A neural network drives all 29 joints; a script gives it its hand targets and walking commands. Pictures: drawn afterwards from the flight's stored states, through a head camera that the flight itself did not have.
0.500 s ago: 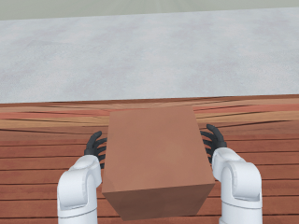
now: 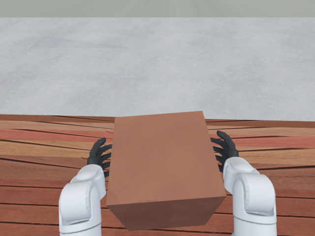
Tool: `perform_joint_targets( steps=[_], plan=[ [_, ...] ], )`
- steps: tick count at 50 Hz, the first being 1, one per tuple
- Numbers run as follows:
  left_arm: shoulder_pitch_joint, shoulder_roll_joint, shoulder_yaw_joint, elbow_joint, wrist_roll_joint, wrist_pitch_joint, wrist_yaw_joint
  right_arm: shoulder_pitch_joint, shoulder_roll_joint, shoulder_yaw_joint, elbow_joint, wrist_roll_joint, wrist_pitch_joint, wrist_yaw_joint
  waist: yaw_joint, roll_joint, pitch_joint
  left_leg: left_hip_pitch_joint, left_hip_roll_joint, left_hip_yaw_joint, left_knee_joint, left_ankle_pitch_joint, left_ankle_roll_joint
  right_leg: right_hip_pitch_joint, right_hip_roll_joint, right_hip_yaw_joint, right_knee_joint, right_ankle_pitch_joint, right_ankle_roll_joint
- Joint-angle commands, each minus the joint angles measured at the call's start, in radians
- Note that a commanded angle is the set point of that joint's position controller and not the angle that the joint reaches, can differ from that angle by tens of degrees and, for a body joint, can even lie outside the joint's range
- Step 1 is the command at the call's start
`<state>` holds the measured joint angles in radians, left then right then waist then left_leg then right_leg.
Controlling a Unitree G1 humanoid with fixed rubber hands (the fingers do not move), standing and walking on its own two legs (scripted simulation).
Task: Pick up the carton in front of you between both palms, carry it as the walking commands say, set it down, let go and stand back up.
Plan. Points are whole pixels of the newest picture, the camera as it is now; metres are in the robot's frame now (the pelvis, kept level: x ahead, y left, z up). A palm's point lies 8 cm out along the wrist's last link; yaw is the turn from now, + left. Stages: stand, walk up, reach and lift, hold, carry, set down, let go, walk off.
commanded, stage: carry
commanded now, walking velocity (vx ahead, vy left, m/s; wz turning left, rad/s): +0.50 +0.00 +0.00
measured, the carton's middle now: (163, 175) +0.28 +0.00 +0.02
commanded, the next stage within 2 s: none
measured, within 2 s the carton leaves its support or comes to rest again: neither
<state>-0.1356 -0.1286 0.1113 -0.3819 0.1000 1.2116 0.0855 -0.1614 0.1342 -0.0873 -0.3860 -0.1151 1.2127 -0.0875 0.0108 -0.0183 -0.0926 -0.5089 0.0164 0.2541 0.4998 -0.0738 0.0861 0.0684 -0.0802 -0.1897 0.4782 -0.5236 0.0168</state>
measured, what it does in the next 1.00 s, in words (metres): walks ahead: right foot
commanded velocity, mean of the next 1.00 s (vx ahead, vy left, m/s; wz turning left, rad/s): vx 0.50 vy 0.00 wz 0.00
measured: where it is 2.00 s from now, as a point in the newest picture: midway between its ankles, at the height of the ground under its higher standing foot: (148, 140)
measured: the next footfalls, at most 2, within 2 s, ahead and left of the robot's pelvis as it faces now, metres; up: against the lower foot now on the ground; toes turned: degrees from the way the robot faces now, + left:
right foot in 0.48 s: +0.48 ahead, -0.06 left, +0.00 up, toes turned -6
left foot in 1.16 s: +0.85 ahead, +0.03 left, -0.18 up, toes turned +0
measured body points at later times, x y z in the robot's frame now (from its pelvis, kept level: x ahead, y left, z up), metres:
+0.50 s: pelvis +0.31 -0.01 -0.01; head +0.34 -0.02 +0.44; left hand +0.67 +0.15 +0.12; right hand +0.69 -0.16 +0.12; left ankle +0.14 +0.08 -0.69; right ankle +0.44 -0.06 -0.72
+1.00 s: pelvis +0.60 -0.02 -0.01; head +0.62 -0.03 +0.44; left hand +0.97 +0.13 +0.12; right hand +0.97 -0.17 +0.12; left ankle +0.70 +0.10 -0.68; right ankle +0.44 -0.06 -0.71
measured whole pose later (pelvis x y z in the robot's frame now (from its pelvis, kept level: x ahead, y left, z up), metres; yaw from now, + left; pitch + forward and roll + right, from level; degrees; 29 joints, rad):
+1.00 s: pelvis +0.60 -0.02 -0.01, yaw -3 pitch +5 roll +1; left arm -0.63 -0.05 0.23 0.02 0.07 1.19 0.13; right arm -0.65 0.04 -0.25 -0.01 -0.09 1.20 -0.12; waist 0.06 0.00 -0.06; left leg -0.72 0.03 0.05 0.95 0.00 0.05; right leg -0.15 0.07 -0.06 0.66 -0.59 -0.10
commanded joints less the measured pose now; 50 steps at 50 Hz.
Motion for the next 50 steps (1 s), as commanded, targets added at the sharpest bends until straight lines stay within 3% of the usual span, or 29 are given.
perform_joint_targets(
  steps=[1, 3, 5, 7, 11, 14, 17, 18, 20, 21, 22, 23, 24, 25, 26, 27, 28, 30, 35, 36, 39, 41, 42, 44, 45, 46, 47, 49, 50],
  plan=[
    [-0.517, -0.884, -0.732, -0.071, -0.404, 0.005, -0.26, -0.447, 0.925, 0.699, -0.016, 0.401, -0.01, 0.254, -0.038, 0.163, -0.356, 0.785, 0.394, -0.686, -0.18, -0.017, 0.209, -0.792, 0.052, 0.184, 0.971, 0.065, -0.065],
    [-0.555, -0.919, -0.753, -0.053, -0.406, -0.022, -0.252, -0.522, 0.948, 0.708, -0.047, 0.43, -0.03, 0.257, -0.051, 0.054, -0.303, 0.639, 0.341, -0.494, -0.171, 0.11, 0.128, -0.779, -0.011, 0.219, 0.886, 0.132, -0.068],
    [-0.581, -0.93, -0.758, -0.042, -0.396, -0.042, -0.238, -0.566, 0.956, 0.726, -0.028, 0.449, -0.047, 0.258, -0.055, 0.071, -0.287, 0.544, 0.308, -0.409, -0.207, 0.024, 0.086, -0.731, -0.024, 0.199, 0.79, 0.197, -0.067],
    [-0.59, -0.908, -0.758, -0.022, -0.379, -0.056, -0.221, -0.586, 0.918, 0.734, -0.005, 0.461, -0.052, 0.263, -0.049, 0.106, -0.269, 0.524, 0.288, -0.35, -0.222, 0.025, 0.083, -0.736, -0.013, 0.157, 0.699, 0.232, -0.061],
    [-0.676, -0.842, -0.738, 0.055, -0.349, -0.064, -0.19, -0.678, 0.82, 0.712, 0.074, 0.467, -0.057, 0.26, -0.055, 0.133, -0.199, 0.526, 0.241, -0.239, -0.215, 0.149, 0.096, -0.802, 0.004, 0.1, 0.505, 0.345, -0.049],
    [-0.823, -0.776, -0.718, 0.104, -0.353, -0.059, -0.171, -0.811, 0.765, 0.684, 0.139, 0.466, -0.059, 0.244, -0.064, 0.155, -0.158, 0.498, 0.187, -0.159, -0.17, 0.257, 0.08, -0.737, 0.044, 0.039, 0.302, 0.464, -0.063],
    [-0.948, -0.745, -0.692, 0.173, -0.381, -0.04, -0.158, -0.91, 0.733, 0.633, 0.219, 0.468, -0.048, 0.224, -0.073, 0.185, -0.157, 0.518, 0.188, -0.141, -0.12, 0.324, 0.077, -0.663, 0.078, -0.006, 0.183, 0.511, -0.09],
    [-0.97, -0.741, -0.671, 0.202, -0.392, -0.033, -0.156, -0.94, 0.726, 0.616, 0.242, 0.467, -0.043, 0.216, -0.064, 0.18, -0.173, 0.535, 0.193, -0.141, -0.076, 0.395, 0.073, -0.628, 0.092, -0.008, 0.153, 0.504, -0.106],
    [-1.017, -0.739, -0.624, 0.281, -0.407, -0.022, -0.156, -0.99, 0.738, 0.581, 0.33, 0.46, -0.03, 0.202, -0.032, 0.174, -0.234, 0.575, 0.171, -0.114, 0.096, 0.618, 0.03, -0.492, 0.142, -0.039, 0.053, 0.481, -0.131],
    [-1.03, -0.742, -0.6, 0.325, -0.413, -0.021, -0.159, -1.032, 0.749, 0.57, 0.36, 0.46, -0.027, 0.197, 0.008, 0.134, -0.301, 0.568, 0.134, -0.076, 0.271, 0.594, -0.003, -0.34, 0.165, -0.055, -0.024, 0.51, -0.132],
    [-1.071, -0.752, -0.565, 0.354, -0.415, -0.024, -0.164, -1.088, 0.763, 0.558, 0.38, 0.456, -0.025, 0.192, 0.044, 0.046, -0.376, 0.373, 0.093, -0.092, 0.479, 0.36, -0.035, -0.091, 0.068, 0.072, 0.053, 0.558, -0.15],
    [-1.113, -0.74, -0.53, 0.378, -0.423, -0.028, -0.166, -1.141, 0.794, 0.552, 0.38, 0.469, -0.022, 0.19, 0.059, -0.216, -0.488, 0.089, -0.021, -0.134, 0.761, -0.126, -0.057, 0.139, -0.201, 0.52, 0.074, 0.586, -0.255],
    [-1.148, -0.766, -0.518, 0.402, -0.443, -0.029, -0.168, -1.189, 0.806, 0.542, 0.391, 0.477, -0.021, 0.188, 0.067, -0.333, -0.521, -0.137, -0.112, -0.248, 0.963, -0.477, -0.052, 0.245, -0.288, 0.801, -0.035, 0.587, -0.368],
    [-1.184, -0.843, -0.528, 0.389, -0.46, -0.028, -0.177, -1.207, 0.865, 0.523, 0.415, 0.478, -0.024, 0.184, 0.059, -0.237, -0.492, -0.236, -0.063, -0.317, 1.017, -0.456, -0.024, 0.248, -0.257, 0.755, -0.029, 0.538, -0.355],
    [-1.245, -0.891, -0.543, 0.373, -0.485, -0.027, -0.189, -1.234, 0.9, 0.503, 0.41, 0.478, -0.026, 0.178, 0.064, -0.124, -0.45, -0.244, -0.006, -0.329, 0.966, -0.405, -0.01, 0.205, -0.218, 0.606, 0.011, 0.653, -0.292],
    [-1.313, -0.927, -0.542, 0.372, -0.504, -0.031, -0.198, -1.264, 0.913, 0.487, 0.424, 0.459, -0.028, 0.17, 0.056, -0.053, -0.409, -0.198, 0.01, -0.326, 0.878, -0.349, -0.02, 0.088, -0.208, 0.514, 0.007, 0.735, -0.261],
    [-1.358, -0.973, -0.546, 0.357, -0.528, -0.034, -0.207, -1.276, 0.936, 0.477, 0.412, 0.452, -0.034, 0.162, 0.048, -0.036, -0.401, -0.162, 0.021, -0.318, 0.8, -0.319, -0.027, 0.028, -0.179, 0.439, -0.011, 0.728, -0.236],
    [-1.397, -1.015, -0.545, 0.342, -0.545, -0.041, -0.215, -1.263, 0.964, 0.466, 0.423, 0.43, -0.038, 0.151, 0.031, -0.069, -0.419, -0.114, 0.031, -0.293, 0.676, -0.309, -0.033, -0.002, -0.158, 0.372, 0.002, 0.76, -0.213],
    [-1.311, -1.019, -0.525, 0.286, -0.519, -0.03, -0.205, -1.179, 0.993, 0.477, 0.395, 0.414, -0.034, 0.137, 0.057, -0.11, -0.473, -0.173, 0.007, -0.243, 0.507, -0.28, -0.043, 0.149, -0.167, 0.351, 0.025, 1.059, -0.188],
    [-1.287, -1.018, -0.529, 0.278, -0.509, -0.026, -0.205, -1.176, 1.004, 0.491, 0.378, 0.415, -0.033, 0.136, 0.059, -0.128, -0.477, -0.2, 0.002, -0.233, 0.511, -0.265, -0.047, 0.177, -0.163, 0.349, 0.036, 1.109, -0.186],
    [-1.282, -0.991, -0.567, 0.221, -0.507, -0.018, -0.204, -1.16, 0.999, 0.518, 0.34, 0.407, -0.03, 0.136, 0.063, -0.11, -0.469, -0.283, 0.0, -0.215, 0.562, -0.203, -0.05, 0.244, -0.155, 0.32, 0.091, 1.177, -0.189],
    [-1.248, -0.983, -0.59, 0.222, -0.493, -0.018, -0.206, -1.145, 0.994, 0.547, 0.338, 0.397, -0.031, 0.139, 0.073, -0.109, -0.449, -0.362, 0.014, -0.226, 0.646, -0.101, -0.034, 0.287, -0.132, 0.3, 0.123, 1.092, -0.178],
    [-1.242, -0.972, -0.596, 0.224, -0.489, -0.019, -0.207, -1.145, 0.987, 0.558, 0.333, 0.399, -0.032, 0.143, 0.073, -0.107, -0.425, -0.399, 0.014, -0.225, 0.664, -0.108, -0.034, 0.298, -0.127, 0.309, 0.125, 1.085, -0.181],
    [-1.225, -0.942, -0.604, 0.24, -0.476, -0.021, -0.206, -1.134, 0.959, 0.571, 0.337, 0.403, -0.028, 0.149, 0.076, -0.09, -0.377, -0.478, 0.013, -0.238, 0.695, -0.119, -0.031, 0.326, -0.138, 0.341, 0.155, 1.118, -0.2],
    [-1.187, -0.92, -0.594, 0.291, -0.457, -0.015, -0.206, -1.111, 0.939, 0.564, 0.373, 0.395, -0.022, 0.154, 0.086, -0.06, -0.356, -0.546, 0.013, -0.226, 0.644, -0.066, -0.038, 0.38, -0.138, 0.343, 0.208, 1.137, -0.188],
    [-1.143, -0.905, -0.596, 0.342, -0.433, -0.013, -0.205, -1.058, 0.911, 0.551, 0.424, 0.379, -0.01, 0.162, 0.103, -0.034, -0.241, -0.642, 0.02, -0.233, 0.416, 0.054, -0.036, 0.38, -0.069, 0.346, 0.245, 0.943, -0.163],
    [-1.103, -0.878, -0.586, 0.401, -0.415, -0.009, -0.204, -1.019, 0.879, 0.527, 0.48, 0.368, 0.001, 0.171, 0.125, -0.015, -0.175, -0.63, 0.019, -0.189, 0.28, 0.156, -0.034, 0.337, -0.028, 0.331, 0.263, 0.868, -0.156],
    [-1.088, -0.882, -0.575, 0.453, -0.413, -0.017, -0.209, -0.988, 0.863, 0.501, 0.527, 0.354, 0.003, 0.19, 0.126, -0.011, -0.141, -0.348, 0.0, -0.139, 0.067, 0.416, -0.023, 0.106, 0.03, 0.258, 0.294, 0.69, -0.139],
    [-1.116, -0.894, -0.582, 0.465, -0.43, -0.024, -0.214, -0.986, 0.86, 0.482, 0.536, 0.347, 0.004, 0.196, 0.088, -0.047, -0.091, -0.1, -0.004, -0.125, -0.051, 0.614, -0.018, -0.118, 0.05, 0.192, 0.326, 0.58, -0.128]
  ],
)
